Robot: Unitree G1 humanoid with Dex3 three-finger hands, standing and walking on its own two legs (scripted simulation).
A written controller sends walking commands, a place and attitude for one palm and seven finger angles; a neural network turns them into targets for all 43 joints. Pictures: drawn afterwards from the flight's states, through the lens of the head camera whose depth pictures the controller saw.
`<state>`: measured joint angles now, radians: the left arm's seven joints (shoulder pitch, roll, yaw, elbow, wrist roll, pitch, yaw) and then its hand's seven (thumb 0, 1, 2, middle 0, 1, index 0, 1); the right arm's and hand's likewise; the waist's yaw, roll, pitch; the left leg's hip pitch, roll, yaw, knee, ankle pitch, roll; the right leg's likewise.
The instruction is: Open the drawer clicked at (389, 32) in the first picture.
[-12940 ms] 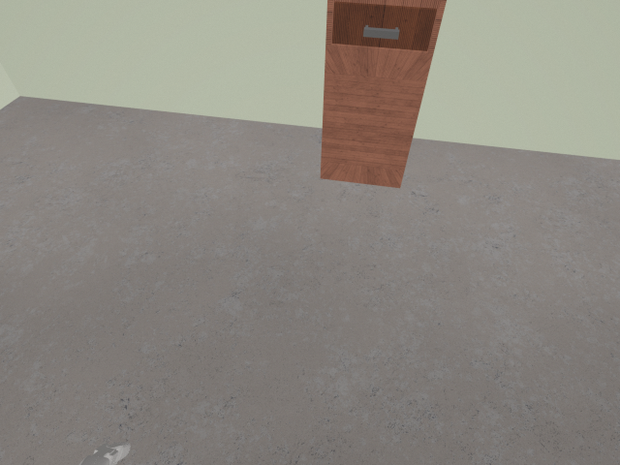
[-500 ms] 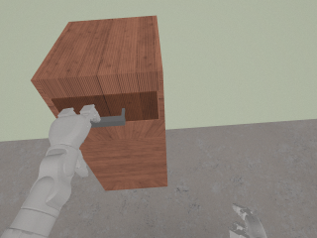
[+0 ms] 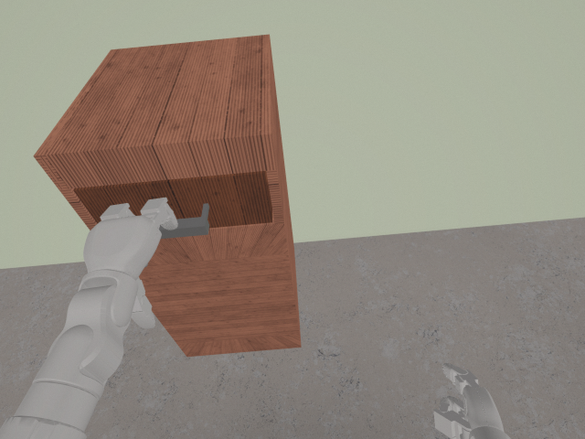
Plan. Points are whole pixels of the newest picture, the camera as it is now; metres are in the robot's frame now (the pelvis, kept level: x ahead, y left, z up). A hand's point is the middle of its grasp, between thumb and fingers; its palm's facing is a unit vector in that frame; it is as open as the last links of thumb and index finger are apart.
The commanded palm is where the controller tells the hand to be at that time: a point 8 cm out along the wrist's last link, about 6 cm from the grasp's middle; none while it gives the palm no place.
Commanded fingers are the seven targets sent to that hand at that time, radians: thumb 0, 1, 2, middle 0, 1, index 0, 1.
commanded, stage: move the hooked fingers above the handle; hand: left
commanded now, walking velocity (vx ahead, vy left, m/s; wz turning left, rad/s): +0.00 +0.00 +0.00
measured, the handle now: (176, 219) +0.49 +0.30 -0.02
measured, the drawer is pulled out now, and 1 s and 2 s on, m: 0.00 0.00 0.00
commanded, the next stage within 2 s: none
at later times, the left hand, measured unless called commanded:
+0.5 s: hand (155, 233) +0.39 +0.27 +0.07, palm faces +0.07 -0.06 -1.00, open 13.9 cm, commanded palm +0.35 +0.28 +0.12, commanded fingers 0.00 -0.50 0.30 -0.30 -1.20 -0.30 -1.20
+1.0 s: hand (155, 222) +0.42 +0.28 +0.05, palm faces +0.04 -0.01 -1.00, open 13.9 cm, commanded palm +0.40 +0.28 +0.11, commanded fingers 0.00 -0.50 0.30 -0.30 -1.20 -0.30 -1.20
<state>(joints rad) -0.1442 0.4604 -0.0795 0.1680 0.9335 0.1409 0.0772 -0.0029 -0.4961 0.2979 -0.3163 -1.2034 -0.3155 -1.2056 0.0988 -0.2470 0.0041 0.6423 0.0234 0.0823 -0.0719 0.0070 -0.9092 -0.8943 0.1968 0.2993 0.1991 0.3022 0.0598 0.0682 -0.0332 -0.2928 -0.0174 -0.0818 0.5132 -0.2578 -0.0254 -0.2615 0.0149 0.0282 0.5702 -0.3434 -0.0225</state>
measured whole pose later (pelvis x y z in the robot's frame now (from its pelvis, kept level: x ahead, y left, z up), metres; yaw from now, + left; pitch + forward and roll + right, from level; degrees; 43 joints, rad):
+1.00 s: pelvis +0.01 +0.03 -0.01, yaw -1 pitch +10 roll +0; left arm -0.51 0.47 -0.03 0.64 1.02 0.09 0.22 0.00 -0.49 0.30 -0.31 -1.20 -0.31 -1.21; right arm 0.24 -0.24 -0.04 0.66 0.02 0.11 -0.04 0.00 -0.91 -0.89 0.20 0.30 0.20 0.30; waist -0.01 0.05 -0.10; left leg -0.52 -0.03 -0.06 0.67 -0.32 0.00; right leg -0.47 0.01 0.05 0.66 -0.38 0.01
